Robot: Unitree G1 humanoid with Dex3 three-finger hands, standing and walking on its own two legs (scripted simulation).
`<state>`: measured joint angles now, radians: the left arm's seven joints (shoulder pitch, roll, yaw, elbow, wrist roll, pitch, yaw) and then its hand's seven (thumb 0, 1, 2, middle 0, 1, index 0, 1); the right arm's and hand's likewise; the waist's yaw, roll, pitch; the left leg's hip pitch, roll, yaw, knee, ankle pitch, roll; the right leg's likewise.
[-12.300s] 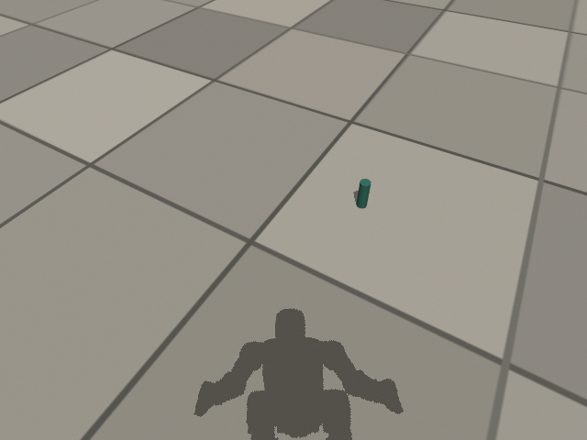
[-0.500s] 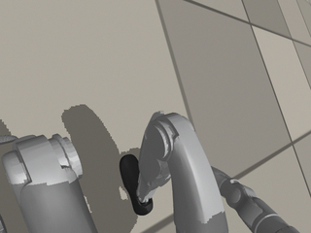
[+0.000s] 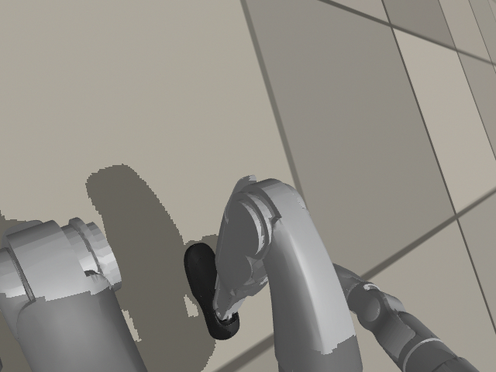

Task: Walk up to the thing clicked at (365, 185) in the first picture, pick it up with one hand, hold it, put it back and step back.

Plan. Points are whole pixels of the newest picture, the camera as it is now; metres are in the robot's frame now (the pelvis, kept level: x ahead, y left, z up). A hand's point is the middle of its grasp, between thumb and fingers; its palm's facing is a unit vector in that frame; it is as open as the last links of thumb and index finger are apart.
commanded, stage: close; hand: left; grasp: from the side
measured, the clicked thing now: out of the picture +0.42 +0.30 -0.20
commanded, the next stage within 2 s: settle in 0.10 s
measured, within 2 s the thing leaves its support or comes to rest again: leaves its support in 0.52 s
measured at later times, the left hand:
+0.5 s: hand out of the picture +0.41 +0.29 -0.18, palm faces +0.38 -0.93 -0.01, open 6.6 cm
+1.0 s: hand out of the picture +0.39 +0.31 -0.07, palm faces +0.36 -0.93 -0.03, open 6.6 cm
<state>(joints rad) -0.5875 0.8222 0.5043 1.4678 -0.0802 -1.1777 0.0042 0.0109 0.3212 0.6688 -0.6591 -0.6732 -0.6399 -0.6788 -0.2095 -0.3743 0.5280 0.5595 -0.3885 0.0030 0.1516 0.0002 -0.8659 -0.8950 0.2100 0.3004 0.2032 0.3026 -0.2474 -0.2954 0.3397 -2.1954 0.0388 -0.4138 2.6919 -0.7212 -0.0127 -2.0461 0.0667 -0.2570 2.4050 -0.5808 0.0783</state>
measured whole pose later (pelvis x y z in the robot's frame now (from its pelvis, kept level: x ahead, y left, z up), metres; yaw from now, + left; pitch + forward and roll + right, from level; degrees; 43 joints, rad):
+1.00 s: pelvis +0.01 -0.01 +0.03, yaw +4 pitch +20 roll -14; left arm -0.51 0.60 0.39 0.96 -0.11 -0.84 -0.07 0.05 0.04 1.08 -0.91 -1.04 -0.93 -1.07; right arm -0.06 -0.33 0.27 0.60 -0.22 0.04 0.16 0.00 -0.88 -0.90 0.21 0.30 0.20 0.30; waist -0.16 -0.14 0.11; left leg -2.25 0.03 -0.29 2.56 -0.70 0.00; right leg -2.11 0.01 -0.18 2.37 -0.62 0.05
